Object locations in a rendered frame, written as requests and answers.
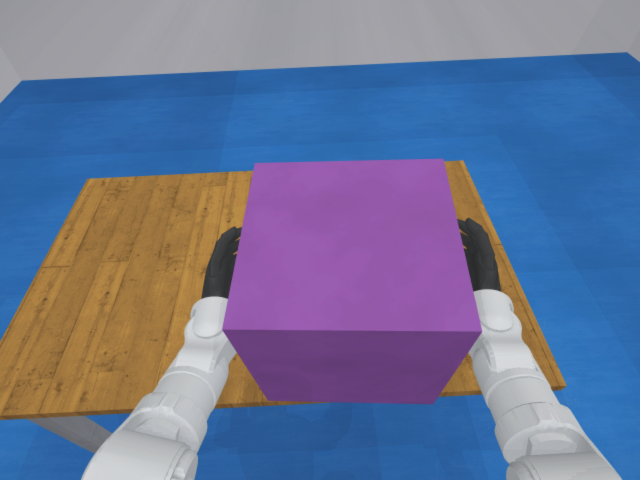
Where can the robot right hand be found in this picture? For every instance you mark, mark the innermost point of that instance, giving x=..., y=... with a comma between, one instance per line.
x=480, y=256

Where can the robot left hand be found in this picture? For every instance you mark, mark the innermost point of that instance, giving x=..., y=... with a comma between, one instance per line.
x=220, y=268

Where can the left robot forearm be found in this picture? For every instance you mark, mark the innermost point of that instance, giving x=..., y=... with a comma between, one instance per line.
x=181, y=403

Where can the left robot upper arm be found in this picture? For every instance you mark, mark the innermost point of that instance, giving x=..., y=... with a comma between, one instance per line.
x=132, y=455

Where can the carton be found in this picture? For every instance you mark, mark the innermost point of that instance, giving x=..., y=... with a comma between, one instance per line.
x=351, y=283

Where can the right robot upper arm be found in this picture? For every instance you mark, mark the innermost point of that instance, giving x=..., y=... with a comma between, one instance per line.
x=563, y=466

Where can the table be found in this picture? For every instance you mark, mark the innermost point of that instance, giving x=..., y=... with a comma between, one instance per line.
x=105, y=314

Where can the right robot forearm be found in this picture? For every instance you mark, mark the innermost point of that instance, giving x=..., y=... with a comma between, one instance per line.
x=529, y=419

